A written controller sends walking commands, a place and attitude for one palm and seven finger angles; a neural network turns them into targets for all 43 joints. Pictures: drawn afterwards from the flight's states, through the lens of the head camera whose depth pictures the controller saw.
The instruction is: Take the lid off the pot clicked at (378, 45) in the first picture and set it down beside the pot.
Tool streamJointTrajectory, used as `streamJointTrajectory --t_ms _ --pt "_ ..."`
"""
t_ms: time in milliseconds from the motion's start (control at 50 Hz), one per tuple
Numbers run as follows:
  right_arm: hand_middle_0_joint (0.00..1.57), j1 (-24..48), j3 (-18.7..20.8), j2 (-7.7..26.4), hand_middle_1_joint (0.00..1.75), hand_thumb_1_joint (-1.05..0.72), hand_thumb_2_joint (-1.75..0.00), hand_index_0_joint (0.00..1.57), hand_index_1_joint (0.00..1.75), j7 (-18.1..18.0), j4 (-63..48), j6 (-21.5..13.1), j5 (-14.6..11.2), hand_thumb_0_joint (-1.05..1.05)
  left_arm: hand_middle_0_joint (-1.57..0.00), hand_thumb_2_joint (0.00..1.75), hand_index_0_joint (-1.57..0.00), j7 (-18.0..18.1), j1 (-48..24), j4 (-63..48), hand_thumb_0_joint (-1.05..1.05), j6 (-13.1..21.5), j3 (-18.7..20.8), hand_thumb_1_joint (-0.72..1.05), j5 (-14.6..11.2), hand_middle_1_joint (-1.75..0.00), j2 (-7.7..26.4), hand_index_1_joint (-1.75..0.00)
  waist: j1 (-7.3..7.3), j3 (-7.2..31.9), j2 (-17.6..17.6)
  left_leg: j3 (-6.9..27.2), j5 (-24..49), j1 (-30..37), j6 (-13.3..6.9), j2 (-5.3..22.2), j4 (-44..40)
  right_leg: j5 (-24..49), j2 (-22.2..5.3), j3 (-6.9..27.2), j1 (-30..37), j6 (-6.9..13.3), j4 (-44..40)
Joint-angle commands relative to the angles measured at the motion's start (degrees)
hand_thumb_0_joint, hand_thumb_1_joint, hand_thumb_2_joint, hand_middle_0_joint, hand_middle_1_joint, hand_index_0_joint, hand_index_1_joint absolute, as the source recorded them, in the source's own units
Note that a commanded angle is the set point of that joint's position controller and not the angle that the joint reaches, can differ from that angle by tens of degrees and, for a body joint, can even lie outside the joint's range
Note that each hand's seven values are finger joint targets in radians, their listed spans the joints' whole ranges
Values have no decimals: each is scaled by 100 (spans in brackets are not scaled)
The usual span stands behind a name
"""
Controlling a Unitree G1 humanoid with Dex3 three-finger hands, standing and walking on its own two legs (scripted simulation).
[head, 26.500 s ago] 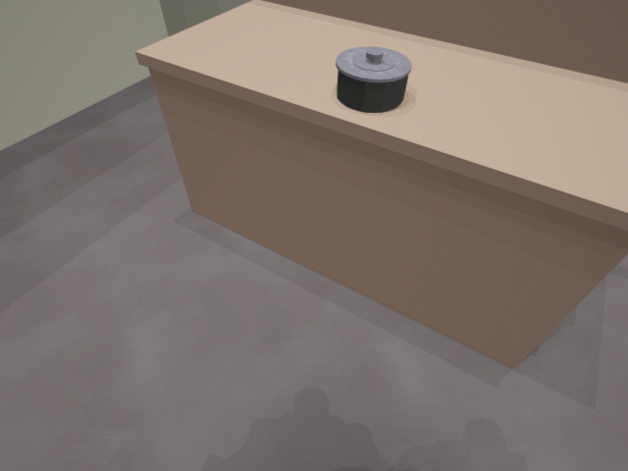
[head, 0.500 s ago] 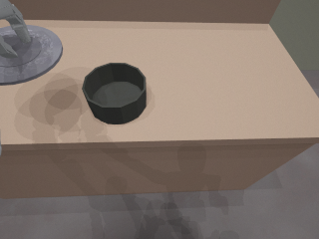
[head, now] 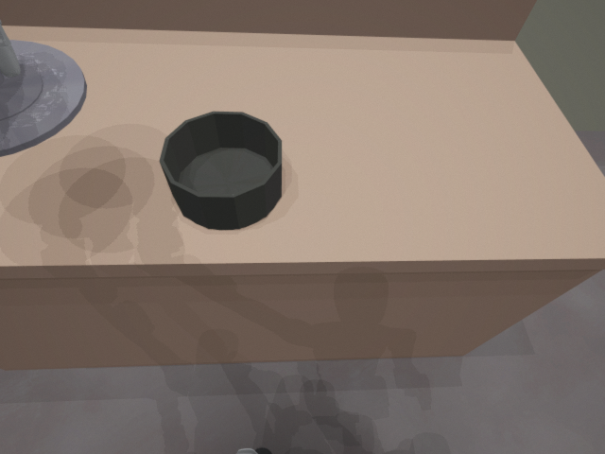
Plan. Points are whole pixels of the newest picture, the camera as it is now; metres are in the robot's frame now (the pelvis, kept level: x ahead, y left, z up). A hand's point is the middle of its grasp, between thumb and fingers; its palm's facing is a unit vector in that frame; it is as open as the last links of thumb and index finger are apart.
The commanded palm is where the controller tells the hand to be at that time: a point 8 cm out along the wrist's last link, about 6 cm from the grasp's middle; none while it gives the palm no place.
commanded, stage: lower the lid onto the table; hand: left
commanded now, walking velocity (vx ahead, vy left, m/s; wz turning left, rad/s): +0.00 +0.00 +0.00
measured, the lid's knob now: out of the picture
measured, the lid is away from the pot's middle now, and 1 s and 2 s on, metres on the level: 0.24 0.22 0.23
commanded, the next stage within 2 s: none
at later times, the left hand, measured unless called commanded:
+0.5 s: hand (8, 92) +0.48 +0.31 +0.20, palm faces -0.37 -0.14 -0.92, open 7.2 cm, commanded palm +0.53 +0.32 +0.27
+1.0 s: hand (24, 114) +0.49 +0.31 +0.16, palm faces -0.41 -0.17 -0.89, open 7.2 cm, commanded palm +0.54 +0.32 +0.23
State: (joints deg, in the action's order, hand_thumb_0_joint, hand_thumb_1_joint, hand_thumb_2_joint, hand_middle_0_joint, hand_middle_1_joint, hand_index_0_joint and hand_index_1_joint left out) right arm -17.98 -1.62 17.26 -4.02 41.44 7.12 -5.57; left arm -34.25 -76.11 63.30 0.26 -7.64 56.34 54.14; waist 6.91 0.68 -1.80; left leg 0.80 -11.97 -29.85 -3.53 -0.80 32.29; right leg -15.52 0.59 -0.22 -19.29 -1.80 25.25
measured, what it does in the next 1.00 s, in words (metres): stands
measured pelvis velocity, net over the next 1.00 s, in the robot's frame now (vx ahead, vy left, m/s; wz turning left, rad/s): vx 0.01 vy -0.01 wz -0.03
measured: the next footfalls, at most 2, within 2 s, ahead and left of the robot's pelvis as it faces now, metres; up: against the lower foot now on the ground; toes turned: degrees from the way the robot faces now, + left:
none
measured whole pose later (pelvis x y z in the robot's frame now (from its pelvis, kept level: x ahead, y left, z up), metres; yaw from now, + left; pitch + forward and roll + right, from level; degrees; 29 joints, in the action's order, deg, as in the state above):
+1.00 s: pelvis +0.01 -0.01 -0.01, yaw -2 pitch +13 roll -3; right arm -19.0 -1.6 17.2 -4.7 41.4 6.9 -5.6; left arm -30.4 -72.7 70.3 -0.3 -5.4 57.7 52.6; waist 9.1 2.8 -1.7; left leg 0.2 -14.8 -34.8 -2.9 0.6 36.9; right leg -18.0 1.9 0.7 -24.7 -1.4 30.0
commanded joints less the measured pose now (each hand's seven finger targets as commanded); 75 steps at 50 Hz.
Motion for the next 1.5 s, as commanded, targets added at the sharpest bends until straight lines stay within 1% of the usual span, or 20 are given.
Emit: streamJointTrajectory --t_ms 0,40,120,260,400,440,540,580,620,680,760,840,880,1000,1040,1120,1180,1260,1400,1480 --pt "20 -463 338 1096 30 -90 -90 20 30 -49 -324 -119 -23 0 -90 78 -83 339 -3342 -1093 0 -123 255 81 -15 -108 1233 -108 121 2571 -1081 217 2008 3168 -149 29 -31 1093 431 -414 -821 305 -260" --pt "20 -534 327 1109 30 -90 -90 20 30 -20 -281 -127 -33 0 -90 78 -83 327 -3182 -780 0 -220 238 81 -33 -108 1213 -108 148 2343 -702 181 1550 2849 -139 18 -89 998 428 -435 -777 289 -279" --pt "20 -509 358 1094 30 -90 -90 20 30 -30 -315 -183 1 0 -90 78 -83 406 -3659 -1300 0 -262 54 81 53 -108 971 -108 137 2711 -1162 286 1913 3300 -105 51 -60 946 446 -440 -928 323 -262" --pt "20 -565 340 1112 30 -90 -90 20 30 -43 -321 -230 12 0 -90 78 -83 508 -3417 -886 0 -256 242 81 76 -108 1169 -108 138 2583 -670 232 1302 2812 -106 -2 -112 831 407 -393 -811 301 -206" --pt "20 -588 325 1117 30 -90 -90 20 30 -78 -374 -255 35 0 -90 78 -83 640 -3595 -1087 0 -188 285 81 184 -108 1273 -108 97 2909 -1081 250 1580 3012 -65 19 -12 855 421 -334 -880 309 -121" --pt "20 -656 300 1117 30 -90 -90 20 30 -102 -335 -248 25 0 -90 78 -83 653 -3288 -687 0 -179 456 81 204 -108 1500 -108 125 2692 -691 189 1317 2664 -94 -5 12 917 416 -327 -776 282 -96" --pt "20 -676 300 1120 30 -90 -90 20 30 -123 -307 -221 -15 0 -90 78 -83 654 -3140 -527 0 -198 344 81 155 -108 1402 -108 170 2582 -634 89 1379 2486 -114 -12 82 1108 412 -289 -792 251 -54" --pt "20 -612 297 1103 30 -90 -90 20 30 -129 -331 -243 -34 0 -90 78 -83 630 -3275 -893 0 -153 132 81 77 -108 1103 -108 136 2778 -1077 99 1937 2834 -97 27 122 1221 411 -315 -918 286 -16" --pt "20 -745 314 1110 30 -90 -90 20 30 -143 -274 -218 6 0 -90 78 -83 689 -3115 -646 0 -154 418 81 182 -108 1448 -108 171 2778 -897 125 1920 2775 -111 25 239 1250 446 -282 -923 255 7" --pt "20 -666 318 1093 30 -90 -90 20 30 -149 -318 -227 -17 0 -90 78 -83 666 -3237 -1098 0 -88 360 81 82 -108 1352 -108 124 3096 -1139 112 2495 3032 -109 44 294 1485 440 -290 -865 262 69" --pt "20 -759 332 1113 30 -90 -90 20 30 -128 -258 -144 -15 0 -90 78 -83 675 -2896 -507 0 -159 312 81 108 -108 1296 -108 221 2654 -780 60 1857 2536 -123 14 302 1332 449 -288 -966 223 64" --pt "20 -759 329 1108 30 -90 -90 20 30 -151 -284 -115 0 0 -90 78 -83 739 -2984 -785 0 -80 609 81 192 -108 1720 -108 185 2959 -1011 55 2190 2664 -120 35 421 1495 451 -245 -889 221 141" --pt "20 -682 304 1070 30 -90 -90 20 30 -173 -315 -119 -44 0 -90 78 -83 696 -2893 -901 0 -23 448 81 85 -108 1470 -108 152 3036 -1040 39 2504 2757 -119 63 436 1607 456 -282 -873 232 196" --pt "20 -758 343 1090 30 -90 -90 20 30 -174 -322 -64 1 0 -90 78 -83 770 -2874 -916 0 17 743 81 168 -108 1807 -108 170 3170 -1175 87 2663 2823 -107 94 588 1600 475 -243 -1016 207 271" --pt "20 -766 334 1089 30 -90 -90 20 30 -164 -298 -42 -20 0 -90 78 -83 746 -2593 -513 0 -19 554 81 123 -108 1543 -108 227 2738 -993 50 2221 2516 -110 75 578 1412 476 -274 -1203 202 251" --pt "20 -781 339 1091 30 -90 -90 20 30 -197 -299 -27 -3 0 -90 78 -83 802 -2772 -759 0 39 615 81 163 -108 1633 -108 212 3031 -1111 86 2254 2658 -104 103 620 1336 480 -277 -1232 222 315" --pt "20 -724 316 1064 30 -90 -90 20 30 -230 -319 -68 -31 0 -90 78 -83 769 -2694 -831 0 92 410 81 32 -108 1290 -108 197 3021 -1080 88 2304 2693 -118 109 605 1275 494 -314 -1318 228 346" --pt "20 -824 326 1096 30 -90 -90 20 30 -267 -256 -52 -25 0 -90 78 -83 824 -2629 -556 0 93 497 81 67 -108 1484 -108 290 2827 -884 32 1597 2273 -130 76 605 1164 476 -269 -1285 217 353" --pt "20 -886 337 1110 30 -90 -90 20 30 -332 -238 -81 -12 0 -90 78 -83 903 -2834 -966 0 259 671 81 85 -108 1710 -108 258 3226 -1315 130 2023 2648 -69 184 702 1081 491 -267 -1520 220 450" --pt "20 -887 301 1088 30 -90 -90 20 30 -355 -239 -90 -18 0 -90 78 -83 897 -2546 -801 0 333 645 81 52 -108 1599 -108 193 3108 -1175 109 2091 2474 -72 156 734 1085 513 -318 -1533 248 543"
